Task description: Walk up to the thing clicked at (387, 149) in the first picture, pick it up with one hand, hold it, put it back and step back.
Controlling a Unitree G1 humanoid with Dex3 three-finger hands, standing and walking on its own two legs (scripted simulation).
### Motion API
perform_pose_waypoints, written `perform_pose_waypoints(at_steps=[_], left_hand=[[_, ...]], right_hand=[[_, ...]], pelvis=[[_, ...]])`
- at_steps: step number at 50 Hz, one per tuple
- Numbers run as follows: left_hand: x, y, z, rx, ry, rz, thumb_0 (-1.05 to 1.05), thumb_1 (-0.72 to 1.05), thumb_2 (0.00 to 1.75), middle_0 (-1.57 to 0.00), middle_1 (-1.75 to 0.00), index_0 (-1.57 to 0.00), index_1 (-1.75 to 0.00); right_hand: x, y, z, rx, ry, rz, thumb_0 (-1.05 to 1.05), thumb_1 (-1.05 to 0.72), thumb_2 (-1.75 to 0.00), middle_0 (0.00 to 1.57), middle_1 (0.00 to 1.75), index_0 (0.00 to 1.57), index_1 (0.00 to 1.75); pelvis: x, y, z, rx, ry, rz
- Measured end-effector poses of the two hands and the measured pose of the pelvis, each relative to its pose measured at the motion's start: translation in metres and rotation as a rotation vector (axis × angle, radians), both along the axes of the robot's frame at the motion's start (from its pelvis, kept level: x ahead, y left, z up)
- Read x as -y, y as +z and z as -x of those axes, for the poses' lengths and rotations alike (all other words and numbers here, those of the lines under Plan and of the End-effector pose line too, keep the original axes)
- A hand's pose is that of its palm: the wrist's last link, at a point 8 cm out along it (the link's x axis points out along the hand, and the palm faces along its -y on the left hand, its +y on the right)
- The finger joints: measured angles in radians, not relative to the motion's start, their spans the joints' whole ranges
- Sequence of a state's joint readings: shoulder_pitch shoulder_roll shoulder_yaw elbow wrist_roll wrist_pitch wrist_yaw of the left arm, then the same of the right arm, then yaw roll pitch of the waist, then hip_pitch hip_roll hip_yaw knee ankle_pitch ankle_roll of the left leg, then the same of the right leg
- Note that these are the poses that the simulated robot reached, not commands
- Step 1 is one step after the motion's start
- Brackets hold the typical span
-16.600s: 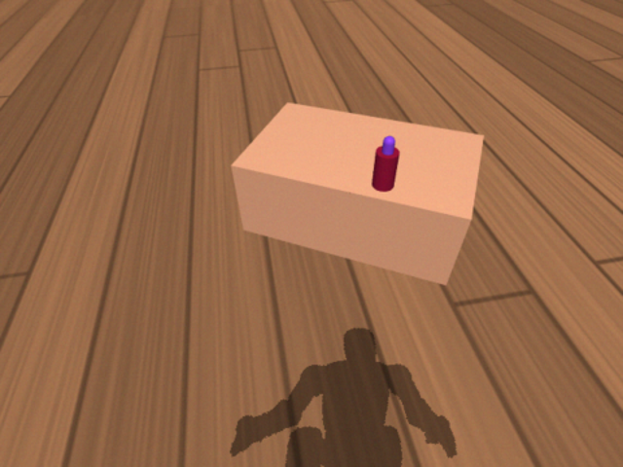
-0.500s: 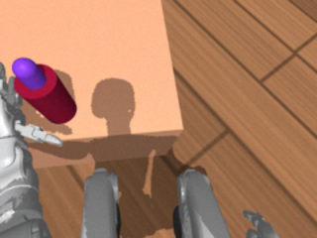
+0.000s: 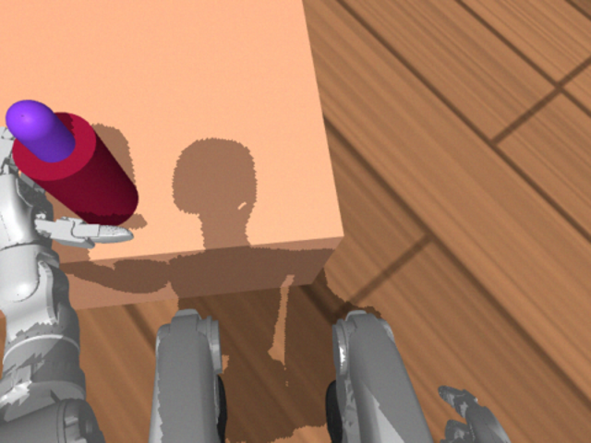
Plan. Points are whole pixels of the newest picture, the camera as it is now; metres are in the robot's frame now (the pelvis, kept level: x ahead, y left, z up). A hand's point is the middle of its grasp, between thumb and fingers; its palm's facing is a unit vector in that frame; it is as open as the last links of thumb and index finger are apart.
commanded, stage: close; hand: left
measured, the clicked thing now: (74, 165) +0.46 +0.27 +0.01
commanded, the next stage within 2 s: settle in 0.62 s
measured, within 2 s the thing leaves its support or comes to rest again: leaves its support in 1.22 s
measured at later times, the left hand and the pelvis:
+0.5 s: hand (76, 182) +0.45 +0.27 -0.01, palm faces +0.29 -0.96 -0.02, open 10.8 cm; pelvis -0.01 +0.00 -0.01, yaw +0 degrees
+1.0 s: hand (76, 178) +0.46 +0.27 -0.01, palm faces +0.29 -0.96 -0.02, open 11.1 cm; pelvis -0.01 +0.00 -0.02, yaw +0 degrees
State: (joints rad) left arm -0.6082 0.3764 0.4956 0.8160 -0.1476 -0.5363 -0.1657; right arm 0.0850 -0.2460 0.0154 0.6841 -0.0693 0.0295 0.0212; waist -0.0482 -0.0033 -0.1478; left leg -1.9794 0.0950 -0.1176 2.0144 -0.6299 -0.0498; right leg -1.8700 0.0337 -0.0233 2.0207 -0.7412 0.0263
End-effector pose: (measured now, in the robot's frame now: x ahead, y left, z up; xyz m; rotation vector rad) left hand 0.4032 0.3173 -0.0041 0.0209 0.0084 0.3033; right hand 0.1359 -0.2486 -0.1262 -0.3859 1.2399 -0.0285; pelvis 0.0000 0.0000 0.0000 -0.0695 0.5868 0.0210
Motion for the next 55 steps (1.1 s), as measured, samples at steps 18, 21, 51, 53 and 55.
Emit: perform_pose_waypoints(at_steps=[18, 21, 51, 53, 55], left_hand=[[0.0, -0.003, -0.01, 0.016, -0.002, 0.005, -0.01, -0.15, 0.48, -0.67, -0.65, -0.68, -0.61], [-0.001, -0.003, -0.011, 0.019, -0.007, 0.004, -0.01, -0.18, 0.55, -0.68, -0.68, -0.68, -0.65], [-0.001, -0.001, -0.017, 0.004, -0.011, -0.003, -0.01, -0.44, 0.92, -0.68, -0.95, -0.68, -0.92], [0.001, 0.0, -0.016, -0.015, -0.012, -0.007, -0.01, -0.44, 0.93, -0.67, -0.95, -0.68, -0.93], [0.003, 0.002, -0.015, -0.038, -0.019, -0.014, -0.01, -0.44, 0.93, -0.67, -0.95, -0.68, -0.93]], right_hand=[[0.011, 0.005, 0.026, -0.041, -0.04, 0.043, 0.0, -0.92, -0.9, 0.21, 0.3, 0.2, 0.3], [0.011, 0.003, 0.028, -0.039, -0.037, 0.041, 0.0, -0.92, -0.9, 0.21, 0.3, 0.2, 0.3], [0.013, -0.013, 0.036, -0.039, -0.046, 0.024, 0.0, -0.92, -0.9, 0.21, 0.3, 0.2, 0.3], [0.013, -0.008, 0.036, -0.043, -0.054, 0.028, 0.0, -0.92, -0.9, 0.21, 0.3, 0.2, 0.3], [0.013, -0.001, 0.035, -0.045, -0.063, 0.033, 0.0, -0.92, -0.9, 0.21, 0.3, 0.2, 0.3]], pelvis=[[-0.002, -0.005, 0.004, 0.005, -0.003, 0.007], [-0.003, -0.007, 0.005, 0.009, -0.002, 0.006], [0.0, -0.02, 0.013, 0.02, 0.0, -0.002], [0.0, -0.014, 0.012, 0.016, 0.001, -0.002], [0.0, -0.007, 0.01, 0.012, 0.002, -0.001]])
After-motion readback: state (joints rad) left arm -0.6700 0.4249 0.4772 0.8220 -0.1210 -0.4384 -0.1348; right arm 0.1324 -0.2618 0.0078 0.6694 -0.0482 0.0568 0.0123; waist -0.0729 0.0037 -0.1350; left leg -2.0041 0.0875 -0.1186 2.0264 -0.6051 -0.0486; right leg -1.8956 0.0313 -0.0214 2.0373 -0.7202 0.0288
